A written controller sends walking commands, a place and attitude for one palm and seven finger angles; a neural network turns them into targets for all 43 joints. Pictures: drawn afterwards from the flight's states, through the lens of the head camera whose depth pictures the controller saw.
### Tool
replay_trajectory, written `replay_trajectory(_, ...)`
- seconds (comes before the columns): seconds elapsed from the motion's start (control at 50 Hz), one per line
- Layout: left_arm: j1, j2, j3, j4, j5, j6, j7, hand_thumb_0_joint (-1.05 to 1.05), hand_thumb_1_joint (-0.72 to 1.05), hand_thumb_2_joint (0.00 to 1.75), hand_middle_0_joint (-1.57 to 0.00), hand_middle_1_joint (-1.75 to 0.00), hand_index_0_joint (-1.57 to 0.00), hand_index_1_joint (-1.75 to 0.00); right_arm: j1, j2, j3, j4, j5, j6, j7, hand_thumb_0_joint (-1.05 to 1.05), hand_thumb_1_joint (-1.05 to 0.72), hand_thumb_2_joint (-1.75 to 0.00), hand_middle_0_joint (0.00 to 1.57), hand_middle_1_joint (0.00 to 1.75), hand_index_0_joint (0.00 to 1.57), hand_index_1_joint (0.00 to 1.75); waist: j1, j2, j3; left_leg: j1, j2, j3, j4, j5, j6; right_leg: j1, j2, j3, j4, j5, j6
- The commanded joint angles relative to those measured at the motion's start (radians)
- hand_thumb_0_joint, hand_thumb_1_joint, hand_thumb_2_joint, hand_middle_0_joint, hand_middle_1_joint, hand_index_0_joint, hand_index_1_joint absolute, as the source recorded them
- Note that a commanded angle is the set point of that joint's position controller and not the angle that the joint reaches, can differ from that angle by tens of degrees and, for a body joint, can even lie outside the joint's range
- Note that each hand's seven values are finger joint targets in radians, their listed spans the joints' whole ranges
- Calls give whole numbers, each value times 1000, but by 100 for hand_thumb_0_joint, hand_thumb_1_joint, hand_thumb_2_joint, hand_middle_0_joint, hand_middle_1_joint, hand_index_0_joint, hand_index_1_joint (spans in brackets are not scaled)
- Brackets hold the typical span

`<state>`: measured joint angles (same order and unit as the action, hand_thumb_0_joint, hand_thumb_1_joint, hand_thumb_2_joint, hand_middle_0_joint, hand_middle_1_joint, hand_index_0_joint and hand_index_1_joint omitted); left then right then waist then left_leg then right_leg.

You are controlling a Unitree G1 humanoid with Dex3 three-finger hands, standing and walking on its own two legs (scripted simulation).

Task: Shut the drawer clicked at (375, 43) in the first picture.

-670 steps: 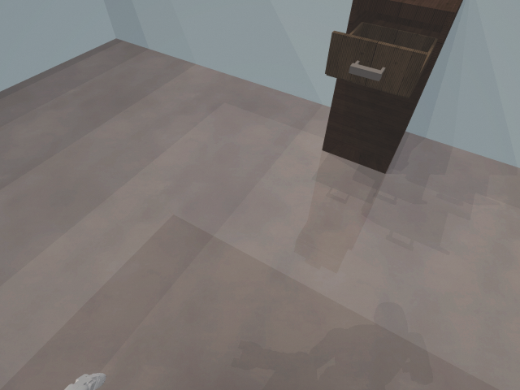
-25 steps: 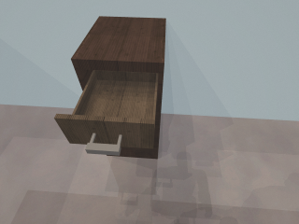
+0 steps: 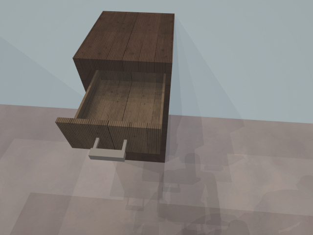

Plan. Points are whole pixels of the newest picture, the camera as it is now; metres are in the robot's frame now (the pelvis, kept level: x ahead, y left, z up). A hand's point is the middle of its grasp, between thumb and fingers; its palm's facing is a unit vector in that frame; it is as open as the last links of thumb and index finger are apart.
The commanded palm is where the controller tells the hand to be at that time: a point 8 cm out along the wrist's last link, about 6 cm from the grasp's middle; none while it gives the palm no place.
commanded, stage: look again from close up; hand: left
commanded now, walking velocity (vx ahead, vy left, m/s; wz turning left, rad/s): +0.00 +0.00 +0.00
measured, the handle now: (109, 148) +0.38 +0.18 -0.08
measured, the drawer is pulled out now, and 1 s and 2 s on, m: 0.27 0.27 0.27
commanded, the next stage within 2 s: raise the hand and make a fist in 0.44 s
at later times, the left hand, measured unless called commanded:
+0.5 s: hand out of the picture +0.02 +0.16 -0.17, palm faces +0.01 -0.98 -0.19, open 7.3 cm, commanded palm none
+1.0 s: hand (101, 228) +0.15 +0.15 -0.06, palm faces +0.02 -1.00 +0.03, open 5.7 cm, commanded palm +0.14 +0.21 -0.04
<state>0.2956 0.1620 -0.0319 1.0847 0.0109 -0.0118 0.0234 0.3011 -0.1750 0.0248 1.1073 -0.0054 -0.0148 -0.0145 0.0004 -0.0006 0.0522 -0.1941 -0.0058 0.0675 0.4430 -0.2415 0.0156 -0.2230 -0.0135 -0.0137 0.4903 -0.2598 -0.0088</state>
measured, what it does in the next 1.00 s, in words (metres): lowers itself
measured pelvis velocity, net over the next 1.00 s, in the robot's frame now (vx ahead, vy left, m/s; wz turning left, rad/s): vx -0.02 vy -0.02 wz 0.04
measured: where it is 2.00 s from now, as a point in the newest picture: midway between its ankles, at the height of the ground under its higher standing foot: outside the picture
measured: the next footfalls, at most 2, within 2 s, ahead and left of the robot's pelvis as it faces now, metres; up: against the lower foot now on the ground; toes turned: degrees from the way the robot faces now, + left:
none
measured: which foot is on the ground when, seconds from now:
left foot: down 0.00-1.00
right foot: down 0.00-1.00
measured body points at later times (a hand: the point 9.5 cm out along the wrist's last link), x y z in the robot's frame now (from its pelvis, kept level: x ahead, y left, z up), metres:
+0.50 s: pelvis +0.02 -0.01 +0.00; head +0.03 -0.01 +0.45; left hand +0.02 +0.21 -0.16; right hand +0.03 -0.23 -0.16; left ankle +0.00 +0.11 -0.74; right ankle +0.00 -0.11 -0.74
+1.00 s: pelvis -0.02 -0.02 -0.09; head +0.02 +0.00 +0.36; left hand +0.14 +0.21 -0.06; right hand +0.24 -0.25 -0.10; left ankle +0.00 +0.11 -0.74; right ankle +0.00 -0.11 -0.74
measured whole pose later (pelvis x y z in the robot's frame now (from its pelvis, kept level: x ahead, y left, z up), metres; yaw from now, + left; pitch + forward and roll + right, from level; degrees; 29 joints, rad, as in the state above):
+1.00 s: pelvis -0.02 -0.02 -0.09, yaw +3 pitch +12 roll +0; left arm 0.48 0.16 0.08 0.05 -0.22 -0.46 -0.30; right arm 0.12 -0.26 -0.07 0.45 0.03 -0.24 -0.02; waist 0.03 -0.03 -0.13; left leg -0.83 0.02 0.00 1.14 -0.52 -0.01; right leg -0.82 -0.01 -0.08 1.14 -0.53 -0.04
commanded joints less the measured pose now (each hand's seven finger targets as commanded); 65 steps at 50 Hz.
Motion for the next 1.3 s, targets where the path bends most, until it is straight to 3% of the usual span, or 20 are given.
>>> replay_trajectory(0.0, 41, 109, 26, -19, -2, -17, 13, 0, 90, 90, -20, -30, -20, -30, 39, -89, -16, -20, -2, -20, -11, 0, -90, -90, 20, 30, 20, 30, 1, -4, -14, 8, 105, -97, -73, 149, 17, 23, -88, 89, -86, 161, -29)
replay_trajectory(0.5, 52, 100, 31, 3, -1, -19, 14, 0, 90, 90, -20, -30, -20, -30, 16, -71, -19, 5, -4, -16, -18, 0, -90, -90, 20, 30, 20, 30, 5, 3, 5, 40, 107, -87, -88, 173, 6, 43, -91, 89, -116, 230, -31)
replay_trajectory(0.52, 123, 120, 40, 38, 12, -39, 52, 0, 90, 90, -20, -30, -20, -30, -84, -104, -35, -63, 5, -21, -9, 0, -90, -90, 20, 30, 20, 30, 37, -22, 34, -43, 116, -45, 125, 194, -20, 27, -153, 135, -112, 605, 1)
replay_trajectory(0.54, -619, 312, 126, -1506, -217, -252, 31, 0, 90, 90, -22, -32, -22, -32, -48, -264, -53, -418, 56, -166, -58, 0, -90, -90, 20, 30, 20, 30, -86, 152, -470, 213, 1, -59, -15, 278, 14, 136, -62, 63, -28, 470, -18)
replay_trajectory(0.56, -184, 250, 152, -1239, -129, -207, 73, 0, 90, 90, -24, -34, -24, -34, -134, -171, -42, -368, 35, -251, -94, 0, -90, -90, 20, 30, 20, 30, 15, 249, -464, 244, 33, -32, -6, 399, 25, 107, -5, 23, 21, 285, -37)
replay_trajectory(0.58, 84, 25, 3, -1085, -152, -76, 97, 0, 90, 90, -26, -37, -26, -37, -128, -142, -53, -381, 55, -290, -80, 0, -90, -90, 20, 30, 20, 30, -20, 216, -289, 122, 49, -59, 0, 383, -1, -12, -3, -46, 14, 151, -23)
replay_trajectory(0.6, 37, -67, -53, -1088, -182, -73, 74, 0, 90, 90, -28, -39, -28, -39, -95, -169, -44, -358, 57, -300, -75, 0, -90, -90, 20, 30, 20, 30, -50, 67, -144, 41, 40, -71, 25, 267, 6, -74, 1, -72, 3, 150, -7)
replay_trajectory(0.62, -29, -12, -12, -1110, -192, -120, 56, 0, 90, 90, -30, -41, -30, -41, -117, -193, -62, -414, 49, -320, -74, 0, -90, -90, 20, 30, 20, 30, -71, -38, -29, -54, 27, -94, 64, 143, 16, -160, 3, -75, 1, 95, 3)
replay_trajectory(0.66, 38, 2, 51, -973, -192, -238, -10, 0, 90, 90, -34, -45, -34, -45, -105, -208, -84, -458, 16, -337, -64, 0, -90, -90, 20, 30, 20, 30, -74, -233, -33, -204, 6, -93, 166, -3, 15, -317, 9, -85, 53, -66, 13)
replay_trajectory(0.72, 309, -37, 95, -881, -228, -446, -183, 0, 90, 90, -40, -52, -40, -52, -150, -188, -104, -565, 5, -352, -19, 0, -90, -90, 20, 30, 20, 30, 45, -228, -172, -389, -17, -60, 311, -11, -14, -333, 6, -57, 236, -43, -8)
replay_trajectory(0.76, 320, 24, 154, -895, -243, -585, -312, 0, 90, 90, -44, -56, -44, -56, -177, -190, -119, -617, 10, -348, 13, 0, -90, -90, 20, 30, 20, 30, 58, -180, -234, -499, -27, -49, 415, 0, -24, -350, -3, -23, 345, 40, -17)
replay_trajectory(0.78, 310, 80, 195, -884, -234, -638, -368, 0, 90, 90, -46, -58, -46, -58, -176, -194, -124, -632, 12, -341, 28, 0, -90, -90, 20, 30, 20, 30, 61, -95, -245, -531, -29, -48, 460, 9, -27, -359, -15, 10, 387, 87, -24)
replay_trajectory(0.8, 311, 124, 242, -923, -238, -643, -389, 0, 90, 90, -48, -60, -48, -60, -189, -193, -129, -670, 19, -327, 32, 0, -90, -90, 20, 30, 20, 30, 78, -75, -313, -555, -33, -30, 490, 11, -18, -345, -18, 23, 414, 82, -25)
replay_trajectory(0.86, 221, 128, 240, -1114, -282, -555, -386, 0, 90, 90, -54, -67, -54, -67, -228, -183, -120, -774, 36, -280, 13, 0, -90, -90, 20, 30, 20, 30, 74, -30, -356, -603, -42, -14, 525, -69, -2, -356, -19, 74, 402, -66, -14)
replay_trajectory(0.94, 87, 120, 197, -1406, -270, -528, -293, 0, 90, 90, -62, -75, -62, -75, -159, -162, -109, -791, 31, -250, -10, 0, -90, -90, 20, 30, 20, 30, 8, 82, -379, -538, -6, -58, 558, -64, 14, -455, 9, 45, 422, -79, -18)
replay_trajectory(1.0, -23, 127, 148, -1481, -245, -558, -280, 0, 90, 90, -68, -82, -68, -82, -125, -168, -93, -762, 17, -248, -30, 0, -90, -90, 20, 30, 20, 30, -55, 48, -384, -545, 11, -86, 610, -46, 22, -524, 21, 35, 447, -48, -13)
replay_trajectory(1.08, -33, 105, 77, -1379, -245, -503, -329, 0, 90, 90, -76, -91, -76, -91, -133, -185, -68, -735, 28, -271, -42, 0, -90, -90, 20, 30, 20, 30, -79, 48, -325, -585, 16, -108, 604, -148, 21, -581, 26, 19, 422, -195, -12)
replay_trajectory(1.18, 91, 158, 169, -1335, -256, -342, -310, 0, 90, 90, -86, -101, -86, -101, -158, -175, -65, -757, 42, -256, -49, 0, -90, -90, 20, 30, 20, 30, -2, 15, -410, -557, 7, -109, 525, -129, 16, -448, 17, 7, 381, -208, -9)
replay_trajectory(1.24, 104, 127, 167, -1411, -259, -315, -248, 0, 90, 90, -92, -108, -92, -108, -156, -155, -59, -776, 39, -243, -46, 0, -90, -90, 20, 30, 20, 30, 11, 19, -412, -527, 4, -104, 483, -98, 12, -408, 13, -18, 375, -167, -7)
replay_trajectory(1.28, 100, 141, 189, -1387, -250, -326, -206, 0, 90, 90, -96, -112, -96, -112, -164, -153, -59, -763, 33, -241, -49, 0, -90, -90, 20, 30, 20, 30, 6, -54, -371, -545, 10, -110, 474, -112, 12, -418, 18, -24, 367, -191, -5)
